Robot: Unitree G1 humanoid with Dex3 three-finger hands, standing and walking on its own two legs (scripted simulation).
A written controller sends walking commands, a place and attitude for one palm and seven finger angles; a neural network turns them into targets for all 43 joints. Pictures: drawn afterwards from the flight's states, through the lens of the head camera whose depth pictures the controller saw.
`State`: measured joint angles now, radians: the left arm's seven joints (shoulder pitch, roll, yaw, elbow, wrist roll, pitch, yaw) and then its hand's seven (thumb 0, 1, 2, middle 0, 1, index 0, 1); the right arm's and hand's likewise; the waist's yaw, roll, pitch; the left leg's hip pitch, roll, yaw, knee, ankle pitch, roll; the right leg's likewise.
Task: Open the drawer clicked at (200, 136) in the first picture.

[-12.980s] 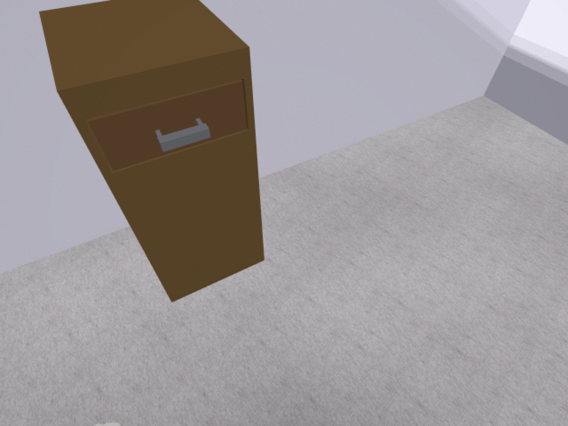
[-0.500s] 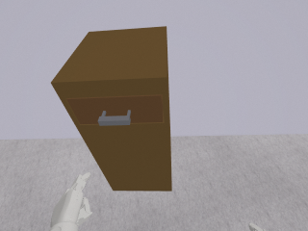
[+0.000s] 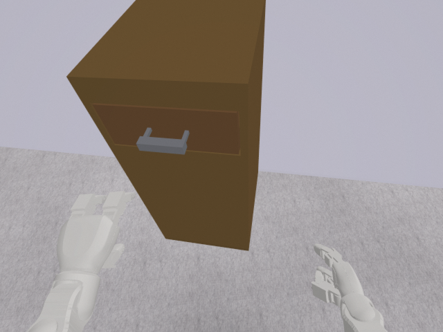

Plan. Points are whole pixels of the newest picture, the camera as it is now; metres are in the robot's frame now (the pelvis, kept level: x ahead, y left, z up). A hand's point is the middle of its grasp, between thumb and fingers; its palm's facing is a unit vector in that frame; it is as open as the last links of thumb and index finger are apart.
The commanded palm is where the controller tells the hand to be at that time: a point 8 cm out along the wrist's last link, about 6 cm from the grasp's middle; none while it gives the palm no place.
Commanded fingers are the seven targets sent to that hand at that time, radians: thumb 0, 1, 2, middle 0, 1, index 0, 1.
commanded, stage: raise the hand with hooked fingers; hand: left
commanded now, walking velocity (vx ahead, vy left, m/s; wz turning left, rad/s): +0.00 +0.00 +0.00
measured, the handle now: (164, 138) +0.52 +0.23 +0.01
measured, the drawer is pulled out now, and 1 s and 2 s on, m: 0.00 0.00 0.00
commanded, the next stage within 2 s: move the hooked fingers above the handle in 1.16 s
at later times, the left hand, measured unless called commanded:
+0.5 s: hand (112, 186) +0.32 +0.25 +0.09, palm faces +0.13 -0.11 -0.99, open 13.3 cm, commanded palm +0.29 +0.25 +0.15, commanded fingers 0.00 -0.50 0.30 -0.30 -1.20 -0.30 -1.20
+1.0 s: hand (86, 165) +0.34 +0.29 +0.12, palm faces -0.02 -0.09 -1.00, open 13.8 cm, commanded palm +0.32 +0.30 +0.18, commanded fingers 0.00 -0.50 0.30 -0.30 -1.20 -0.30 -1.20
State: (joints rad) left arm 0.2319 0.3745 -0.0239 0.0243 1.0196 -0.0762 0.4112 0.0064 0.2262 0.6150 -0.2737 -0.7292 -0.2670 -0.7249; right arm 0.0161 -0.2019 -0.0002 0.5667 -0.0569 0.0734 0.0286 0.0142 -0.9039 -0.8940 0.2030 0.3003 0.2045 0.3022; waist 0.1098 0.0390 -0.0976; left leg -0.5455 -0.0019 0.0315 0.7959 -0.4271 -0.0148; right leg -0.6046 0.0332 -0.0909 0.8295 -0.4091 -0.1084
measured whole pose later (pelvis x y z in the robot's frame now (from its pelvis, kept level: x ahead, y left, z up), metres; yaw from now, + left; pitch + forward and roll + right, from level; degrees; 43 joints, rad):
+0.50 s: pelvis +0.01 +0.05 +0.02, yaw -9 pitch +6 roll +1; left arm 0.11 0.37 -0.06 -0.02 0.96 0.16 0.28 0.00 -0.34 0.37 -0.31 -1.10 -0.30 -1.10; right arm 0.11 -0.27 -0.06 0.62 0.01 0.11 -0.02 0.02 -0.91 -0.89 0.20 0.30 0.20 0.30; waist 0.06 0.08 -0.08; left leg -0.32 -0.08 -0.04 0.59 -0.37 0.04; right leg -0.43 0.06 0.07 0.64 -0.31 -0.03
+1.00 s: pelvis +0.01 +0.10 +0.04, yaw -7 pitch +2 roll -1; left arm -0.11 0.46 -0.08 0.06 0.94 0.06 0.00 0.00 -0.48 0.30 -0.32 -1.20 -0.31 -1.19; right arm 0.18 -0.23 0.01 0.61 0.01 0.11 0.00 0.01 -0.90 -0.89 0.21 0.30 0.21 0.30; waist 0.08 0.08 -0.01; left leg -0.19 -0.12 -0.06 0.45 -0.28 0.09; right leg -0.26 0.00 0.06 0.46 -0.22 0.01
